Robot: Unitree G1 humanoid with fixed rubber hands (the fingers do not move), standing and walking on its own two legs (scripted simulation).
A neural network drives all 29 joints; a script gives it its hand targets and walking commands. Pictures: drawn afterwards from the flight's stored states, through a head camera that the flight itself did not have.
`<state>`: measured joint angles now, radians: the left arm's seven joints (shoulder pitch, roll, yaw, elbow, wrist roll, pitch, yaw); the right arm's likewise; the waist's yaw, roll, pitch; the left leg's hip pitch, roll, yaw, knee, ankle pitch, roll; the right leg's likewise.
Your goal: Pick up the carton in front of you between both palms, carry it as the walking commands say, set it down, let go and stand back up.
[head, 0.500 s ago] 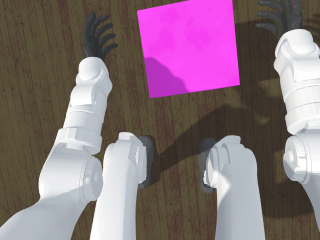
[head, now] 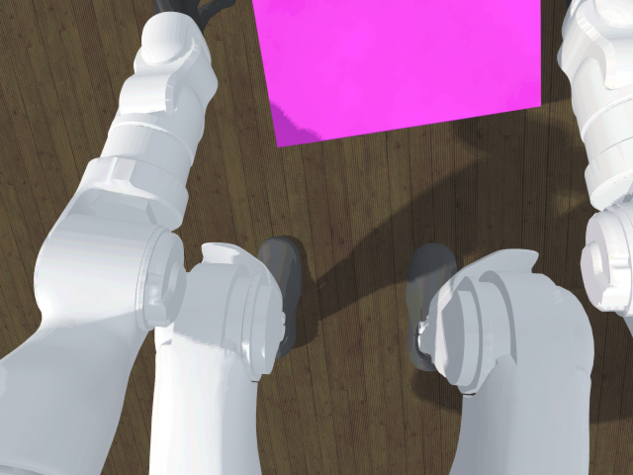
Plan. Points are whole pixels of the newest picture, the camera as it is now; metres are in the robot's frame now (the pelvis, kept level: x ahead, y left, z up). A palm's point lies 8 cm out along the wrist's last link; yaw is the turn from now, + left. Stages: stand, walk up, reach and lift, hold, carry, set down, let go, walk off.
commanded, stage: reach and lift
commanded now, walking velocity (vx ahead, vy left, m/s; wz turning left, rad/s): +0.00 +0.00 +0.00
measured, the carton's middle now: (383, 32) +0.52 -0.05 -0.24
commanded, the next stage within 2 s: none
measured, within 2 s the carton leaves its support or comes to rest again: leaves its support in 0.64 s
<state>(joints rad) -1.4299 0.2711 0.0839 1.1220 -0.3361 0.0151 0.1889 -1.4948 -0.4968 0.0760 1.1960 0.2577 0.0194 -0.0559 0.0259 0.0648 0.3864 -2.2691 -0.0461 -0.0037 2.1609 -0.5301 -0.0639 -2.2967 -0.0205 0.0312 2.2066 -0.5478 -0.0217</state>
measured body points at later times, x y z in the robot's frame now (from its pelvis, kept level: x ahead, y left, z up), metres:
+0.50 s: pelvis +0.00 +0.00 +0.01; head +0.36 -0.05 +0.26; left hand +0.55 +0.12 -0.17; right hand +0.56 -0.19 -0.18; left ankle +0.13 +0.13 -0.33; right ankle +0.11 -0.12 -0.33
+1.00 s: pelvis +0.00 +0.01 +0.05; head +0.27 -0.05 +0.41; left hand +0.52 +0.10 -0.02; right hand +0.51 -0.21 -0.02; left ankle +0.13 +0.13 -0.33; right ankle +0.11 -0.12 -0.33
